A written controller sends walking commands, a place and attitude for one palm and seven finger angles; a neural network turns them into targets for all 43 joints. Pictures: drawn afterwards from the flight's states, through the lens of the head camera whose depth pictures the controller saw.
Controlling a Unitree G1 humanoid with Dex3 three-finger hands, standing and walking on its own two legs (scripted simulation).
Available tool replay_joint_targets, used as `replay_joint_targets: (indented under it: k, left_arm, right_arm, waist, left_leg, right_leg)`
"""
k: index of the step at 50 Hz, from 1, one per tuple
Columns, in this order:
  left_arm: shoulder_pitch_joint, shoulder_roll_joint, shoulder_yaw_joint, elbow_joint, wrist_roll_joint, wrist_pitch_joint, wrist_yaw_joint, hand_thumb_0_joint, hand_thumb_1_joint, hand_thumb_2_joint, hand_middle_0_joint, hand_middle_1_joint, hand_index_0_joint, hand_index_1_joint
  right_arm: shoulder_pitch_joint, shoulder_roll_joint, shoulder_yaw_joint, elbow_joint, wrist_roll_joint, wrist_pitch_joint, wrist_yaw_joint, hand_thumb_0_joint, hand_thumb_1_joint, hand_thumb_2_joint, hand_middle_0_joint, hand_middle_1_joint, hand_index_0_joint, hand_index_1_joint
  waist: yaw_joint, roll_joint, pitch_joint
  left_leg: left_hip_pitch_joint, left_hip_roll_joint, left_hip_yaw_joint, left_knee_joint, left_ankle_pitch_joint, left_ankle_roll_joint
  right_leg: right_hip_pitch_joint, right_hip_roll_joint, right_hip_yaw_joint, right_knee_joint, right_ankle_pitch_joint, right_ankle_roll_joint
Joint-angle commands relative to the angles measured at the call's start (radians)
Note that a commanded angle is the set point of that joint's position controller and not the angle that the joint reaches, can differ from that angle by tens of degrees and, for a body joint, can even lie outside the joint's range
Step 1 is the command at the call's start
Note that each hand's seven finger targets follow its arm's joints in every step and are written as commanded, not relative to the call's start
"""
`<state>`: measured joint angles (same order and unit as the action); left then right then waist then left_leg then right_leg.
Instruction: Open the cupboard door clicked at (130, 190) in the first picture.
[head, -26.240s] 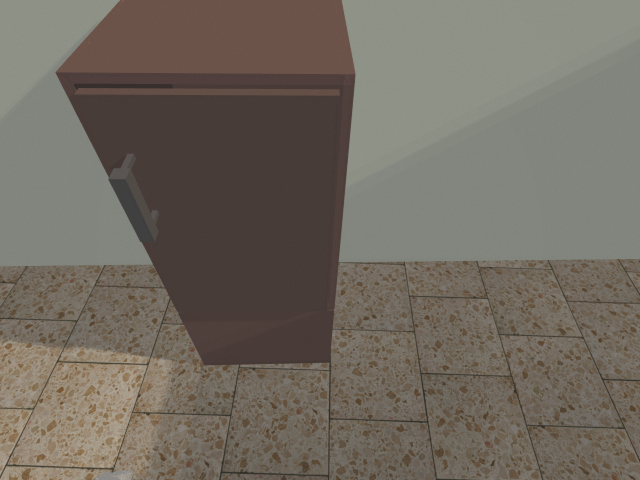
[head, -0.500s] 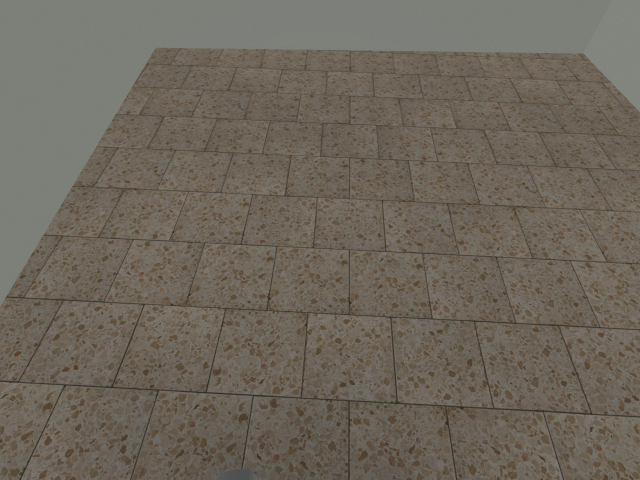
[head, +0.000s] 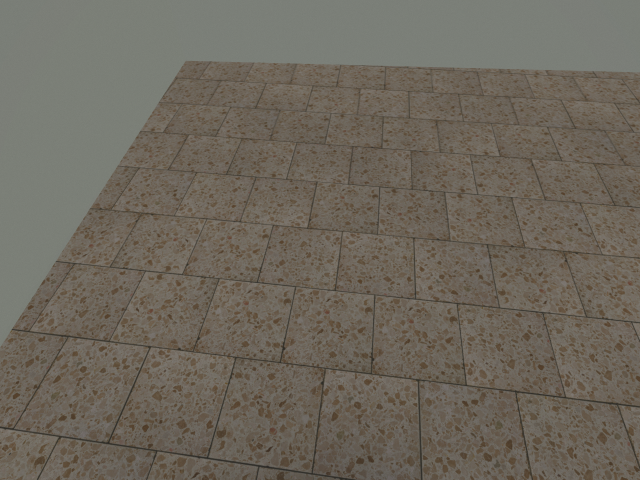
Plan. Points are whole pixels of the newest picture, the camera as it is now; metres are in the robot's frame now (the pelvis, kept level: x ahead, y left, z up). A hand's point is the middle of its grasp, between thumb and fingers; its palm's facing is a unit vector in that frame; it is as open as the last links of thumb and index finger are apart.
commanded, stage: turn to face it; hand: left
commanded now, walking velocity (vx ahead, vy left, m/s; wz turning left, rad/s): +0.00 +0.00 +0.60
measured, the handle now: out of the picture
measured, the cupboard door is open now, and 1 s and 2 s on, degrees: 50 50 50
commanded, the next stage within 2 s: none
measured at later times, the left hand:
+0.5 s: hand out of the picture +0.10 +0.22 -0.17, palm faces +0.32 -0.92 -0.23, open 7.3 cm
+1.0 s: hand out of the picture +0.04 +0.14 -0.16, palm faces +0.61 -0.76 -0.23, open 7.4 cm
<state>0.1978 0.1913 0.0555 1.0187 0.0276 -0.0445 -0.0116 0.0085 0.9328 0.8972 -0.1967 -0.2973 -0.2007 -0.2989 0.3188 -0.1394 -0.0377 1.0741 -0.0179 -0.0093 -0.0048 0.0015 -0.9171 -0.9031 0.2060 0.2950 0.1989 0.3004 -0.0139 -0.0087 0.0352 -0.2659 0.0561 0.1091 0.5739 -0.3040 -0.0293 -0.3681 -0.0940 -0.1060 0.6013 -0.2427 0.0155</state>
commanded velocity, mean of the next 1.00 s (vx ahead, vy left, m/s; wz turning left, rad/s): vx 0.00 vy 0.00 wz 0.60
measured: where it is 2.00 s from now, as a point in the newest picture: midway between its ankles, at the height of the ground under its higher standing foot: outside the picture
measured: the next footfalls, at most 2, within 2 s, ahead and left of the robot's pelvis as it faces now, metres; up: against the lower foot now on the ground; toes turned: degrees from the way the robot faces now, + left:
left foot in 0.32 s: +0.12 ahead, +0.13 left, +0.00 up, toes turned +21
right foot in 0.66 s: +0.19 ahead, -0.13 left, +0.00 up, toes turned +19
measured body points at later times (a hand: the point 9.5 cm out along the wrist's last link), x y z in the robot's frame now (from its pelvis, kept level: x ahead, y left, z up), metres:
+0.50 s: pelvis +0.08 +0.00 +0.00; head +0.12 +0.03 +0.45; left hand +0.08 +0.27 -0.15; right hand +0.27 -0.22 -0.12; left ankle +0.08 +0.12 -0.73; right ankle +0.09 -0.14 -0.66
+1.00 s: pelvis +0.11 -0.04 +0.01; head +0.16 -0.01 +0.45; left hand +0.01 +0.18 -0.14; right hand +0.35 -0.18 -0.14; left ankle +0.04 +0.06 -0.71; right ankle +0.15 -0.14 -0.73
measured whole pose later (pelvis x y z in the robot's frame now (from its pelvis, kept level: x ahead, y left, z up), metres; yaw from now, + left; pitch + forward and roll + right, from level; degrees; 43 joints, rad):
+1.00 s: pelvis +0.11 -0.04 +0.01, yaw +37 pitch +1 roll +2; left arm 0.23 0.20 0.05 0.90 0.03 0.00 0.01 0.00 0.90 0.90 -0.20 -0.30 -0.21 -0.30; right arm 0.09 -0.22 -0.07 0.93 -0.01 0.08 0.03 0.00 -0.91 -0.90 0.20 0.29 0.20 0.30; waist 0.01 -0.04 0.12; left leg -0.35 0.03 0.10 0.71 -0.40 -0.05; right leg -0.23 -0.16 -0.28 0.60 -0.35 0.00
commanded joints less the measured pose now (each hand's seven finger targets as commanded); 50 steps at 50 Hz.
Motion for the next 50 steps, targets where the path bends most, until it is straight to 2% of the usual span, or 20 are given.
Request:
replay_joint_targets:
  k: [1,3,6,12,14,15,16,17,19,23,27,30,31,32,33,34,36,38,46,50]
  left_arm:
    - [0.205,0.212,0.044,-0.006,-0.002,0.001,0.031,0.000,0.900,0.900,-0.200,-0.300,-0.200,-0.300]
    - [0.110,0.147,0.032,-0.031,-0.001,0.009,0.045,0.000,0.900,0.900,-0.200,-0.300,-0.200,-0.300]
    - [0.075,0.132,0.028,-0.054,0.003,0.008,0.044,0.000,0.900,0.900,-0.200,-0.300,-0.200,-0.300]
    - [0.067,0.186,0.044,-0.076,0.002,0.020,0.042,0.000,0.900,0.900,-0.200,-0.300,-0.200,-0.300]
    - [0.042,0.190,0.048,-0.094,-0.008,0.024,0.036,0.000,0.900,0.900,-0.200,-0.300,-0.200,-0.300]
    - [0.038,0.156,0.044,-0.127,-0.015,0.031,0.031,0.000,0.900,0.900,-0.200,-0.300,-0.200,-0.300]
    - [-0.015,0.098,0.023,-0.183,-0.020,0.038,0.028,0.000,0.900,0.900,-0.200,-0.300,-0.200,-0.300]
    - [-0.064,0.131,0.024,-0.205,-0.005,0.052,0.037,0.000,0.900,0.900,-0.200,-0.300,-0.200,-0.300]
    - [-0.090,0.111,0.028,-0.189,-0.006,0.054,0.034,0.000,0.900,0.900,-0.200,-0.300,-0.200,-0.300]
    - [-0.024,0.107,0.029,-0.162,-0.009,0.066,0.018,0.000,0.900,0.900,-0.200,-0.300,-0.200,-0.300]
    - [-0.026,0.104,0.025,-0.187,-0.012,0.068,0.019,0.000,0.900,0.900,-0.200,-0.300,-0.200,-0.300]
    - [0.054,0.116,0.029,-0.182,-0.013,0.058,0.021,0.000,0.900,0.900,-0.200,-0.300,-0.200,-0.300]
    - [0.101,0.140,0.036,-0.176,-0.010,0.049,0.024,0.000,0.900,0.900,-0.200,-0.300,-0.200,-0.300]
    - [0.134,0.221,0.052,-0.178,0.004,0.035,0.033,0.000,0.900,0.900,-0.200,-0.300,-0.200,-0.300]
    - [0.123,0.302,0.060,-0.192,0.011,0.034,0.038,0.000,0.900,0.900,-0.200,-0.300,-0.200,-0.300]
    - [0.090,0.260,0.049,-0.196,0.002,0.029,0.045,0.000,0.900,0.900,-0.200,-0.300,-0.200,-0.300]
    - [-0.011,0.196,0.028,-0.211,-0.005,0.031,0.045,0.000,0.900,0.900,-0.200,-0.300,-0.200,-0.300]
    - [-0.022,0.169,0.021,-0.221,-0.003,0.029,0.046,0.000,0.900,0.900,-0.200,-0.300,-0.200,-0.300]
    - [0.100,0.231,0.049,-0.167,0.004,0.032,0.045,0.000,0.900,0.900,-0.200,-0.300,-0.200,-0.300]
    - [0.071,0.232,0.056,-0.164,-0.009,0.038,0.032,0.000,0.900,0.900,-0.200,-0.300,-0.200,-0.300]
  right_arm:
    - [-0.105,-0.104,-0.032,-0.122,0.003,0.008,0.007,0.000,-0.900,-0.900,0.200,0.300,0.200,0.300]
    - [-0.094,-0.106,-0.037,-0.102,0.007,0.016,0.010,0.000,-0.900,-0.900,0.200,0.300,0.200,0.300]
    - [-0.107,-0.067,-0.024,-0.101,0.007,0.027,0.020,0.000,-0.900,-0.900,0.200,0.300,0.200,0.300]
    - [-0.157,-0.082,-0.021,-0.152,0.006,0.029,0.031,0.000,-0.900,-0.900,0.200,0.300,0.200,0.300]
    - [-0.080,-0.144,-0.037,-0.151,-0.001,0.024,0.032,0.000,-0.900,-0.900,0.200,0.300,0.200,0.300]
    - [-0.015,-0.242,-0.062,-0.150,-0.010,0.016,0.027,0.000,-0.900,-0.900,0.200,0.300,0.200,0.300]
    - [0.055,-0.353,-0.086,-0.149,-0.010,0.018,0.017,0.000,-0.900,-0.900,0.200,0.300,0.200,0.300]
    - [0.079,-0.358,-0.085,-0.134,-0.007,0.021,0.009,0.000,-0.900,-0.900,0.200,0.300,0.200,0.300]
    - [-0.034,-0.317,-0.080,-0.177,-0.008,0.016,-0.008,0.000,-0.900,-0.900,0.200,0.300,0.200,0.300]
    - [-0.139,-0.290,-0.066,-0.218,-0.008,0.011,-0.008,0.000,-0.900,-0.900,0.200,0.300,0.200,0.300]
    - [-0.164,-0.305,-0.079,-0.237,-0.011,0.024,0.001,0.000,-0.900,-0.900,0.200,0.300,0.200,0.300]
    - [-0.217,-0.309,-0.087,-0.262,-0.008,0.038,0.004,0.000,-0.900,-0.900,0.200,0.300,0.200,0.300]
    - [-0.233,-0.290,-0.085,-0.272,-0.002,0.039,0.007,0.000,-0.900,-0.900,0.200,0.300,0.200,0.300]
    - [-0.224,-0.230,-0.077,-0.289,0.009,0.040,0.013,0.000,-0.900,-0.900,0.200,0.300,0.200,0.300]
    - [-0.254,-0.190,-0.070,-0.315,0.008,0.038,0.021,0.000,-0.900,-0.900,0.200,0.300,0.200,0.300]
    - [-0.247,-0.231,-0.076,-0.297,-0.001,0.045,0.020,0.000,-0.900,-0.900,0.200,0.300,0.200,0.300]
    - [-0.228,-0.207,-0.074,-0.256,-0.001,0.061,0.028,0.000,-0.900,-0.900,0.200,0.300,0.200,0.300]
    - [-0.208,-0.181,-0.064,-0.238,0.003,0.066,0.037,0.000,-0.900,-0.900,0.200,0.300,0.200,0.300]
    - [-0.296,-0.142,-0.037,-0.249,0.011,0.054,0.042,0.000,-0.900,-0.900,0.200,0.300,0.200,0.300]
    - [-0.183,-0.188,-0.051,-0.226,0.004,0.041,0.037,0.000,-0.900,-0.900,0.200,0.300,0.200,0.300]
  waist:
    - [0.109,-0.332,-0.042]
    - [0.056,-0.265,-0.038]
    - [0.036,-0.183,-0.050]
    - [0.037,-0.165,-0.067]
    - [-0.021,-0.089,-0.114]
    - [-0.059,0.144,-0.174]
    - [-0.101,0.380,-0.193]
    - [-0.106,0.204,-0.204]
    - [-0.063,0.227,-0.137]
    - [-0.001,0.163,-0.106]
    - [-0.004,0.181,-0.100]
    - [0.034,0.185,-0.097]
    - [0.061,0.113,-0.106]
    - [0.076,-0.115,-0.118]
    - [0.091,-0.329,-0.088]
    - [0.066,-0.268,-0.076]
    - [0.008,-0.221,-0.034]
    - [-0.002,-0.212,-0.056]
    - [0.069,-0.208,-0.078]
    - [-0.002,-0.123,-0.120]
  left_leg:
    - [-0.333,-0.006,-0.050,0.450,-0.313,-0.003]
    - [-0.344,0.041,-0.084,0.569,-0.216,-0.010]
    - [-0.279,0.030,-0.028,0.428,-0.167,-0.029]
    - [-0.144,-0.018,0.057,0.098,-0.047,-0.017]
    - [0.060,-0.020,0.047,-0.089,0.143,-0.001]
    - [0.237,0.140,-0.172,-0.141,0.414,0.078]
    - [0.292,0.404,-0.515,-0.198,0.791,0.248]
    - [0.260,0.422,-0.502,-0.186,0.628,0.287]
    - [0.168,0.329,-0.437,-0.196,0.516,0.243]
    - [0.096,0.195,-0.272,-0.197,0.474,0.174]
    - [0.026,0.175,-0.316,-0.198,0.349,0.175]
    - [-0.084,0.142,-0.345,-0.147,0.254,0.148]
    - [-0.148,0.095,-0.325,-0.084,0.193,0.112]
    - [-0.310,-0.020,-0.217,0.112,-0.013,0.038]
    - [-0.386,-0.122,-0.099,0.385,-0.311,-0.022]
    - [-0.366,-0.059,-0.173,0.575,-0.291,-0.007]
    - [-0.364,-0.022,-0.157,0.712,-0.160,-0.029]
    - [-0.329,-0.018,-0.114,0.646,-0.110,-0.043]
    - [-0.188,-0.032,0.003,0.195,-0.155,-0.029]
    - [0.084,-0.040,0.011,-0.102,0.070,0.006]
  right_leg:
    - [0.264,-0.401,0.419,-0.370,0.090,-0.170]
    - [0.263,-0.354,0.250,-0.316,0.240,-0.161]
    - [0.267,-0.283,0.028,-0.236,0.486,-0.115]
    - [0.292,-0.279,-0.061,-0.120,0.543,-0.088]
    - [0.199,-0.253,-0.112,0.040,0.453,-0.032]
    - [0.012,-0.164,-0.140,0.238,0.174,0.032]
    - [-0.209,-0.032,-0.083,0.481,-0.468,0.085]
    - [-0.227,-0.022,0.051,0.580,-0.453,0.064]
    - [-0.280,-0.032,0.103,0.615,-0.316,0.070]
    - [-0.173,0.003,0.083,0.470,-0.188,0.076]
    - [-0.045,0.047,0.056,0.241,-0.195,0.068]
    - [0.133,0.082,0.032,0.019,-0.088,0.056]
    - [0.237,0.060,0.043,-0.130,-0.004,0.049]
    - [0.361,-0.148,0.262,-0.300,-0.018,-0.009]
    - [0.304,-0.401,0.489,-0.361,0.121,-0.133]
    - [0.229,-0.405,0.442,-0.327,0.190,-0.177]
    - [0.187,-0.279,0.255,-0.267,0.298,-0.140]
    - [0.222,-0.223,0.112,-0.233,0.420,-0.109]
    - [0.352,-0.285,0.025,-0.147,0.597,-0.126]
    - [0.211,-0.261,-0.060,0.032,0.470,-0.039]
